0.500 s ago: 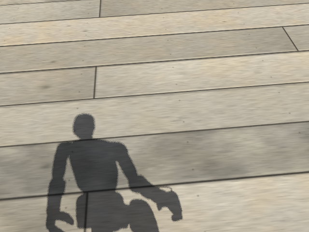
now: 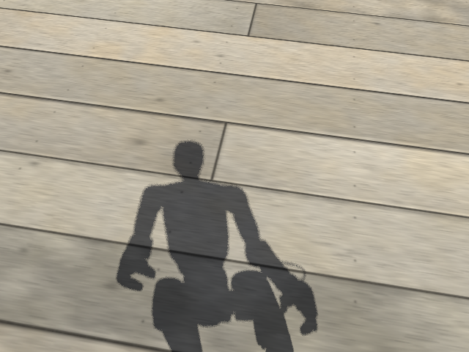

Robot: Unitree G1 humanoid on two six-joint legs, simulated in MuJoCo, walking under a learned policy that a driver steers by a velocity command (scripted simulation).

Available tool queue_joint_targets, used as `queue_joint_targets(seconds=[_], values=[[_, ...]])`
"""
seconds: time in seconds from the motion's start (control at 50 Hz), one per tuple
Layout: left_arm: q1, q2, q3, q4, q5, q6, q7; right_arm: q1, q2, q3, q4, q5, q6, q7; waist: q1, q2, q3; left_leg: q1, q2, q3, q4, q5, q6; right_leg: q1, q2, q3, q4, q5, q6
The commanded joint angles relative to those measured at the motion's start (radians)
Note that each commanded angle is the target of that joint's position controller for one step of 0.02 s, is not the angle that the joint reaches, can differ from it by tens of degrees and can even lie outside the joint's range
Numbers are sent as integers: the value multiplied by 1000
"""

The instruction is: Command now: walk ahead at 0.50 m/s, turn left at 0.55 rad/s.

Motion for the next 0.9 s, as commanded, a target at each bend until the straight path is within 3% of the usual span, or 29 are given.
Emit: queue_joint_targets(seconds=[0.02,0.1,0.2,0.24,0.26,0.28,0.3,0.32,0.34,0.36,0.38,0.4,0.42,0.48,0.6,0.64,0.72,0.76,0.78,0.8,0.82,0.84,0.86,0.88,0.9], values=[[-10,70,15,-66,2,15,-4,29,-147,-35,-55,3,-20,-5,14,46,-18,-13,247,-255,-165,285,129,-40,4,-44,-121,113,36],[-145,67,8,-112,-8,12,-12,106,-147,-37,-45,3,-14,-7,-47,78,-23,76,232,-263,-133,306,81,-69,27,-45,-305,256,37],[-242,71,0,-151,-15,-7,-20,168,-133,-27,-26,-14,-18,-21,-86,94,-12,191,279,-282,-85,427,60,-21,61,-62,-465,263,-11],[-171,97,9,-135,-17,-16,-17,130,-152,-29,-32,-17,-23,-28,-40,106,-19,190,300,-287,-42,511,33,106,82,-58,-532,199,-48],[-91,119,20,-110,-18,-21,-11,111,-165,-30,-34,-18,-26,-28,-3,108,-47,189,292,-275,33,633,18,211,110,-67,-555,146,-68],[43,139,32,-68,-17,-31,-1,98,-166,-29,-31,-16,-29,-23,62,74,-112,173,250,-233,192,688,-1,371,124,-76,-618,155,-93],[192,188,47,-45,-2,-42,14,96,-134,-18,-45,-11,-36,-16,125,19,-219,51,204,-195,415,514,-20,596,-8,58,-631,81,-138],[290,292,74,-38,17,-36,22,211,-41,2,-66,22,-38,-12,100,-186,-361,-234,58,-88,755,2,-69,874,-280,492,-668,-26,-258],[263,257,76,-17,-11,-18,11,226,-99,-5,-49,-1,-33,-15,78,-190,-338,-384,31,-88,870,-342,-63,834,-328,730,-792,-102,-305],[170,176,61,-34,-25,-13,6,141,-120,-10,-51,-20,-26,-15,52,-60,-162,-433,95,-109,909,-256,-59,686,-285,590,-803,-169,-290],[110,117,47,-40,-26,-17,1,63,-107,-4,-67,-25,-29,-6,47,2,-83,-422,129,-103,863,-186,-60,568,-231,452,-827,-100,-267],[92,93,39,-32,-22,-21,2,32,-94,-2,-76,-25,-26,1,29,-18,-42,-404,158,-90,813,-159,-63,501,-181,348,-851,2,-239],[101,80,34,-14,-25,-28,4,30,-87,0,-80,-36,-17,8,11,-51,-29,-373,176,-80,773,-148,-72,455,-142,274,-867,91,-220],[157,90,37,28,-37,-52,-3,31,-60,9,-75,-42,1,20,-7,-67,-45,-364,186,-40,730,-112,-95,446,-113,176,-891,289,-230],[238,94,40,87,-44,-49,-6,-228,-18,38,-156,-35,-1,31,37,-56,8,-426,229,53,428,91,-136,464,-55,43,-945,395,-217],[274,108,43,106,-43,-49,-5,-292,-10,47,-172,-29,-3,31,58,-56,8,-386,215,76,329,134,-132,483,-58,25,-935,436,-209],[318,123,45,140,-34,-40,3,-355,-32,44,-194,-26,-8,21,67,-55,16,-356,194,82,233,98,-97,586,-113,41,-881,523,-201],[306,133,47,149,-31,-35,10,-317,-46,37,-185,-29,-14,14,37,-55,0,-277,166,89,186,27,-67,625,-125,33,-800,668,-186],[298,138,48,153,-32,-31,12,-235,-57,29,-157,-33,-20,7,-1,-49,-41,-167,137,100,143,11,-49,628,-113,15,-698,779,-173],[294,129,44,156,-35,-28,12,-87,-80,16,-103,-43,-31,-2,-62,-15,-120,30,125,100,90,36,-20,575,-71,-25,-524,792,-154],[280,100,33,126,-41,-30,11,93,-147,-5,-65,-64,-39,-14,-132,56,-237,283,300,-87,75,-41,34,395,-27,-60,-262,539,-132],[389,-9,10,102,-66,-29,5,152,-251,-33,-53,-68,-32,-18,-89,289,-351,538,587,-553,-9,-94,171,43,152,-128,103,-146,-87],[326,117,43,119,-33,-22,14,110,-193,-27,-54,-20,-19,-12,-93,142,-295,457,561,-625,-74,-136,171,-58,131,-10,192,-226,-100],[259,110,48,99,-35,-23,9,6,-139,-11,-67,-15,-19,-10,-48,104,-146,322,522,-453,-92,-118,141,-83,82,12,186,-141,-109],[227,84,41,97,-40,-25,4,-52,-84,2,-72,-20,-27,-6,-26,71,-83,204,477,-342,-134,-37,108,-47,49,14,133,-75,-109]])
Keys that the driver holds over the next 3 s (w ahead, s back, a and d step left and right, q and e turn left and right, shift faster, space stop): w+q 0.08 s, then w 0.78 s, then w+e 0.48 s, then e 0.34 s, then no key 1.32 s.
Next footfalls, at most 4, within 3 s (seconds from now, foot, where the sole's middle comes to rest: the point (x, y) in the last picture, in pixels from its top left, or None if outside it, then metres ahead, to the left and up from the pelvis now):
0.30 right None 0.35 -0.13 -0.78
0.82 left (200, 310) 0.58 0.11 -0.78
1.36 right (251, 225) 0.88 -0.05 -0.78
1.92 left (211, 189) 1.02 0.08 -0.78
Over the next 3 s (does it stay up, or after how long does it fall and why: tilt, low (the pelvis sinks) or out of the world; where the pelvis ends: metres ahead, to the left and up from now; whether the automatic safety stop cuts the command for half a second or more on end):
stays up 0.91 0.00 0.00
